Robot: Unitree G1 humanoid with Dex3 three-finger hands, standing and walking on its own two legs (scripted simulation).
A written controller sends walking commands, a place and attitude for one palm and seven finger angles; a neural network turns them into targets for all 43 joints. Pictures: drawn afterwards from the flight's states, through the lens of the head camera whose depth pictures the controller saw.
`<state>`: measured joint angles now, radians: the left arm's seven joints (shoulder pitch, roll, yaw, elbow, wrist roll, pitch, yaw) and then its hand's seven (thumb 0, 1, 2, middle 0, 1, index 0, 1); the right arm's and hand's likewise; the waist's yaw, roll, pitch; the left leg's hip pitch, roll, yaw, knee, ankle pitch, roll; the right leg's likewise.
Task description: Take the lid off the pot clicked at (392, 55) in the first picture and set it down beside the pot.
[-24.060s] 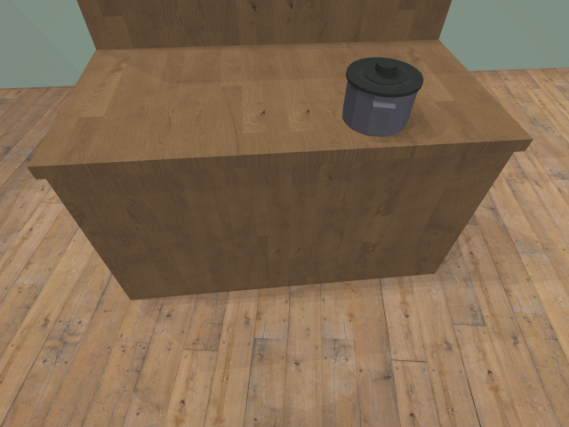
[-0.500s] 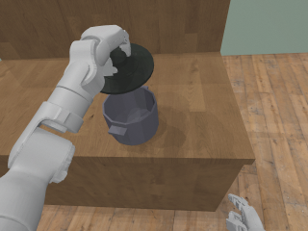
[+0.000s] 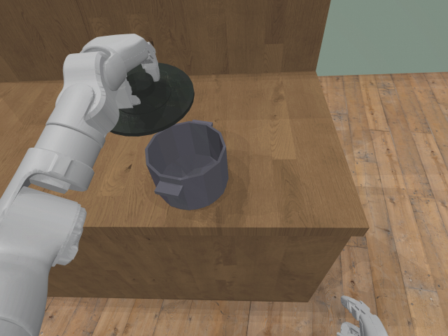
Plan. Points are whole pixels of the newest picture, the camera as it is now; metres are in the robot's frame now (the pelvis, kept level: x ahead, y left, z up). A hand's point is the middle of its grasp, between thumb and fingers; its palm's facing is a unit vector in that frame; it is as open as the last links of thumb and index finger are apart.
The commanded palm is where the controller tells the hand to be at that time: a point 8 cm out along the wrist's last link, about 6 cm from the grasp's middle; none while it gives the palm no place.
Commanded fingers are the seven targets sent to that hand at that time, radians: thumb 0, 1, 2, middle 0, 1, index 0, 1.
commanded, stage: move the lid sideways beside the pot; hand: left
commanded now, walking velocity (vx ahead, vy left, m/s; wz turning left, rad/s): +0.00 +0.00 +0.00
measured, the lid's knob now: (139, 85) +0.49 +0.15 +0.21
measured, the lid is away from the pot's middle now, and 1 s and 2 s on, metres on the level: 0.06 0.17 0.24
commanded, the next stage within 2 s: lower the lid onto the table in 1.58 s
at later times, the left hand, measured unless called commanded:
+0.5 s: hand (87, 91) +0.45 +0.23 +0.23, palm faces -0.20 -0.01 -0.98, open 8.5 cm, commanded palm +0.43 +0.23 +0.31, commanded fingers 0.00 0.51 1.17 -0.87 -1.03 -0.78 -0.90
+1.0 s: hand (61, 94) +0.44 +0.27 +0.23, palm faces -0.23 -0.01 -0.97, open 8.5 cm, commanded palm +0.43 +0.28 +0.31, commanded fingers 0.00 0.51 1.17 -0.87 -1.03 -0.78 -0.90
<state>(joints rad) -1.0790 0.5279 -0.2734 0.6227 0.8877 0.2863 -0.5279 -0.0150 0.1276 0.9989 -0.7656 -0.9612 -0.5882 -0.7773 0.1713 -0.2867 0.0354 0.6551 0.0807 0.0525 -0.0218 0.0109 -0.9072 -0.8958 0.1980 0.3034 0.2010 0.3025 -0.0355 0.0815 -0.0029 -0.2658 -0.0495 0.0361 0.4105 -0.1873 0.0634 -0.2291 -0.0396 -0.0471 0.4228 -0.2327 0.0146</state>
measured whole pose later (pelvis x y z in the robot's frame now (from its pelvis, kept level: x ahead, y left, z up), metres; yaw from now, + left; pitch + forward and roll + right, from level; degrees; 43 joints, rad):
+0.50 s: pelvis +0.00 +0.01 +0.00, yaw +1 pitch +3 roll -1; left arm -1.06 0.63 -0.23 0.62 0.91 0.24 -0.56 -0.02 0.13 1.00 -0.77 -0.96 -0.58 -0.78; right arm 0.16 -0.29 0.03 0.63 0.09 0.09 -0.01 0.01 -0.91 -0.90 0.20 0.30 0.20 0.30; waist -0.03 0.07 0.00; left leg -0.29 -0.06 0.02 0.42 -0.18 0.07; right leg -0.23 -0.04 -0.06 0.40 -0.22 0.02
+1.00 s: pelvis -0.01 +0.01 +0.00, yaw +1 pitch +4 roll -1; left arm -1.07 0.73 -0.16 0.69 0.92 0.15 -0.57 -0.02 0.13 1.00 -0.77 -0.96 -0.58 -0.78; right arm 0.19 -0.29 0.03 0.63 0.10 0.12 -0.02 0.01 -0.91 -0.90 0.20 0.30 0.20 0.30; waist -0.04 0.07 0.02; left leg -0.31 -0.06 0.02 0.43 -0.18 0.08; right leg -0.25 -0.04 -0.06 0.39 -0.21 0.02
